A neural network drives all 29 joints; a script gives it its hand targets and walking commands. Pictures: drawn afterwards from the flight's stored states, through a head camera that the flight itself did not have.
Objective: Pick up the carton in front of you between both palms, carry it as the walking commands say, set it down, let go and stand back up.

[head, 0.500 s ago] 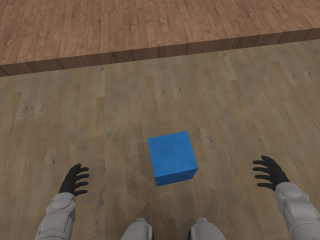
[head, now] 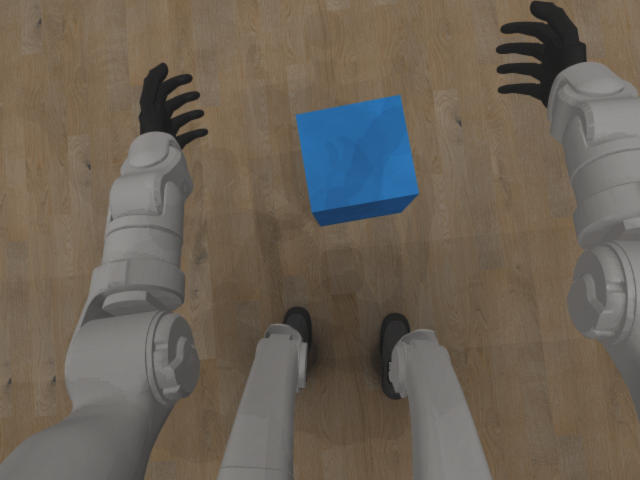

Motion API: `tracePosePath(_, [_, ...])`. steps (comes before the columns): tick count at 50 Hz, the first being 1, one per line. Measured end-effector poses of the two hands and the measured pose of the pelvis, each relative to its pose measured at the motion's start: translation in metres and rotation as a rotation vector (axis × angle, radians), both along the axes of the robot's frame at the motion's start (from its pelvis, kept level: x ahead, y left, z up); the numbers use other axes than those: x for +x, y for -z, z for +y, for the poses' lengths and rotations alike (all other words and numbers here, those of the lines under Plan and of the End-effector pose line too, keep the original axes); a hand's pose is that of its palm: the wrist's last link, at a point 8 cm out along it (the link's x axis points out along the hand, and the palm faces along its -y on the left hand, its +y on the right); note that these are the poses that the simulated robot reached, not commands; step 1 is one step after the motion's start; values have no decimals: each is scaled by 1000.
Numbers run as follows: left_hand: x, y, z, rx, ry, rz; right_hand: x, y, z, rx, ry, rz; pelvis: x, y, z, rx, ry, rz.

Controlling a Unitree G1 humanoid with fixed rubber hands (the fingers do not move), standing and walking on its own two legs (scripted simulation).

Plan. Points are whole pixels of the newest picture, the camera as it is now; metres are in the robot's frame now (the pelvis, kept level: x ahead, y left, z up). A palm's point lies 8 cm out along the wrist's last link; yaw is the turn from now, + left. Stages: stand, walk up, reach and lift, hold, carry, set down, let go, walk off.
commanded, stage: reach and lift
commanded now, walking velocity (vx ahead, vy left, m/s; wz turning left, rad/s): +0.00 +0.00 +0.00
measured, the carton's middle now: (354, 169) +0.57 +0.01 -0.54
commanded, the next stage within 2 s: none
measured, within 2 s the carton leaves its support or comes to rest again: leaves its support in 1.96 s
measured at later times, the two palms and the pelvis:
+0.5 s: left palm (225, 132) +0.53 +0.20 -0.21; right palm (480, 82) +0.61 -0.16 -0.21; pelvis +0.03 +0.00 -0.06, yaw +1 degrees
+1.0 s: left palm (259, 169) +0.53 +0.20 -0.43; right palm (446, 141) +0.59 -0.17 -0.42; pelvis -0.02 +0.01 -0.26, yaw +3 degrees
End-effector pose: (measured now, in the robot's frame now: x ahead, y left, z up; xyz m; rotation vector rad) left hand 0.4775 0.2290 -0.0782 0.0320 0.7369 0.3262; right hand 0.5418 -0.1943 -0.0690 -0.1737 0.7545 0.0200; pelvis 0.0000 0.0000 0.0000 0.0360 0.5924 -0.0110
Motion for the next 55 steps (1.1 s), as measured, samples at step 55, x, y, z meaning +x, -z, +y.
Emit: tracePosePath(55, [50, 380, -29, -51, 36, -5, 42, 394, 31, 31, -4, -25, -24, 281, 11, 38, -25, 68])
